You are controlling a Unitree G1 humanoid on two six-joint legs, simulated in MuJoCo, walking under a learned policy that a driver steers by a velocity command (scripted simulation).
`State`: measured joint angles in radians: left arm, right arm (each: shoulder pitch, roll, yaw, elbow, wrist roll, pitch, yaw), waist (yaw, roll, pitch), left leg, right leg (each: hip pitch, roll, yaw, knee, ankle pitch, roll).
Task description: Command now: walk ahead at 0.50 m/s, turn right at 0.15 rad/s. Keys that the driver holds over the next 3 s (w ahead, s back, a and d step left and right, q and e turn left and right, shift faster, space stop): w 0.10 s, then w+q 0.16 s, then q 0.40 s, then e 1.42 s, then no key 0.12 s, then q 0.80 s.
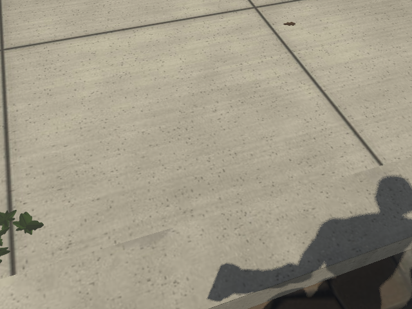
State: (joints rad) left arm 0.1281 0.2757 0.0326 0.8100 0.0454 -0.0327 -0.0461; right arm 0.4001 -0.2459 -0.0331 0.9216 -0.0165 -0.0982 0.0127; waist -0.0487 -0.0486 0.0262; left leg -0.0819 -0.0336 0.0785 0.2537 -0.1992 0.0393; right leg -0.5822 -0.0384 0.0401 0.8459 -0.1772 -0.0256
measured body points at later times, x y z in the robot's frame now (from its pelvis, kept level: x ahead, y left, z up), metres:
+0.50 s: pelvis +0.20 -0.03 +0.00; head +0.22 -0.05 +0.45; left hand +0.18 +0.23 -0.13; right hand +0.34 -0.27 -0.14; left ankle +0.20 +0.07 -0.58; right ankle +0.18 -0.11 -0.75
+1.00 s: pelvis +0.35 +0.12 +0.06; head +0.39 +0.15 +0.51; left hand +0.35 +0.39 -0.08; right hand +0.55 -0.05 -0.06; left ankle +0.44 +0.22 -0.61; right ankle +0.28 -0.05 -0.53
